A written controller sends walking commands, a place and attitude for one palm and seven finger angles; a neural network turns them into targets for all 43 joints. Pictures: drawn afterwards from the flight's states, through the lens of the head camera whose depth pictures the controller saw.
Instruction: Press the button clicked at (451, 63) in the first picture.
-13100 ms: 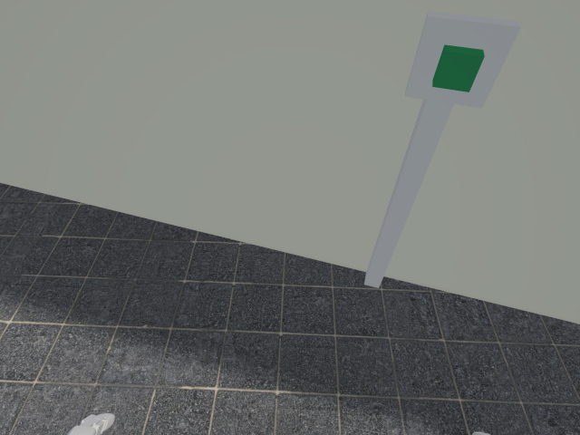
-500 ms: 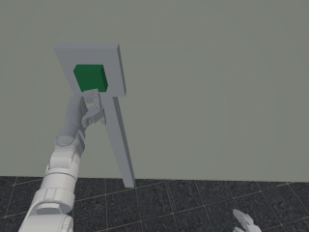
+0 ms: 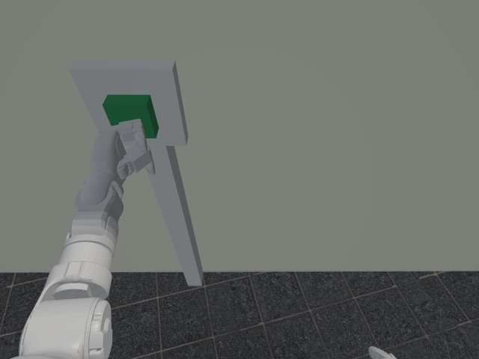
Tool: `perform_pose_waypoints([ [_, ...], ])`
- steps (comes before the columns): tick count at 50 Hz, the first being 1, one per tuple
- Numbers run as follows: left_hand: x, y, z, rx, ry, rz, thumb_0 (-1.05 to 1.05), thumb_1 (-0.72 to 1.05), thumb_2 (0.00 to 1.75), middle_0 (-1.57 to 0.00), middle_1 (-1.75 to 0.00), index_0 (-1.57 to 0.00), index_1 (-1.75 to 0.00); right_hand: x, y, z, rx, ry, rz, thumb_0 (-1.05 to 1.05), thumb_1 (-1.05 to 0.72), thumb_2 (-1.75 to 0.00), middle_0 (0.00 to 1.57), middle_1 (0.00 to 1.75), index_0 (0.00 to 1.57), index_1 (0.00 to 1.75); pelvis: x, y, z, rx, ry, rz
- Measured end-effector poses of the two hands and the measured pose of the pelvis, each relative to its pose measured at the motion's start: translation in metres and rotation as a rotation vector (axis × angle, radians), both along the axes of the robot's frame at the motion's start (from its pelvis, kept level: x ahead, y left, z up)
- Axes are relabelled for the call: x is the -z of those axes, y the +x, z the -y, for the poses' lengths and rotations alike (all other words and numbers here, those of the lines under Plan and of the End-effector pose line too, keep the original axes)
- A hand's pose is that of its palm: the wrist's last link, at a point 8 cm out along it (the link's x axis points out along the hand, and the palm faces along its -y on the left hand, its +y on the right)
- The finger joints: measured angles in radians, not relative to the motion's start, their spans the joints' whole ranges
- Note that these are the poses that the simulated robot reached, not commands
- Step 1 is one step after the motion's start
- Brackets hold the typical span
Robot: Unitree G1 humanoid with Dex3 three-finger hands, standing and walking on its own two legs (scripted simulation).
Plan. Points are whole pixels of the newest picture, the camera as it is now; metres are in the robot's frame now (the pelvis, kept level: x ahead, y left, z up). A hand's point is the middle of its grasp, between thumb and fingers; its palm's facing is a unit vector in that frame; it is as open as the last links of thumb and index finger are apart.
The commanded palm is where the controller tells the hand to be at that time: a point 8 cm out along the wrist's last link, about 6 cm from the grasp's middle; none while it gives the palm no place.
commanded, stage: press the button with the knuckle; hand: left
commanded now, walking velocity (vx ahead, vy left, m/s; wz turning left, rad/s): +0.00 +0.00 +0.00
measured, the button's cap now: (133, 115) +0.48 +0.20 +0.16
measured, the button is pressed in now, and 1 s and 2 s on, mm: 1 12 0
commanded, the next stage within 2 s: hold the button down briefly in 0.40 s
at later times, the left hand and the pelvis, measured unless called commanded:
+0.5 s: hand (147, 148) +0.44 +0.17 +0.13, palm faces +0.04 -1.00 -0.01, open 2.8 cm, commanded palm +0.44 +0.21 +0.13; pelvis -0.02 +0.00 -0.01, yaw +1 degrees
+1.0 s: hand (146, 149) +0.44 +0.17 +0.12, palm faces +0.03 -1.00 +0.01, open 2.8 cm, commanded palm +0.42 +0.22 +0.13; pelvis -0.04 +0.01 -0.02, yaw +1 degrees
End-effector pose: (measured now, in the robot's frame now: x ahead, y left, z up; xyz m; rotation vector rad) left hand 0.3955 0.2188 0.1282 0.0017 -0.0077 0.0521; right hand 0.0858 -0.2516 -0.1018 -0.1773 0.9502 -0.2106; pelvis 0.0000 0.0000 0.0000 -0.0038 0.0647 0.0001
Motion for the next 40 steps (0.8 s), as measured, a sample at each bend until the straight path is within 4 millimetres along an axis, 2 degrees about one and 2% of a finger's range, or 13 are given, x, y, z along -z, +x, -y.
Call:
perform_pose_waypoints([
  [15,0.002,0.015,-0.003,0.003,0.001,-0.006,-0.02,0.83,0.95,-1.3,-1.5,-1.3,-1.5,0.009,-0.025,-0.003,-0.012,-0.008,-0.062,0.01,-0.9,-0.9,0.2,0.3,0.2,0.3,0.005,-0.012,-0.004,-0.017,-0.007,-0.03],
  [33,0.003,0.019,-0.005,0.01,-0.001,-0.006,-0.02,0.77,1.0,-1.3,-1.5,-1.36,-1.5,0.015,-0.081,0.002,0.007,-0.038,-0.138,0.01,-0.9,-0.9,0.21,0.3,0.2,0.3,0.012,-0.035,-0.005,-0.026,-0.016,-0.064],
  [40,0.003,0.02,-0.006,0.018,0.006,-0.006,-0.03,0.76,1.0,-1.3,-1.5,-1.37,-1.5,0.014,-0.095,0.005,0.022,-0.054,-0.142,0.01,-0.9,-0.9,0.21,0.3,0.2,0.3,0.014,-0.041,-0.006,-0.022,-0.019,-0.073],
])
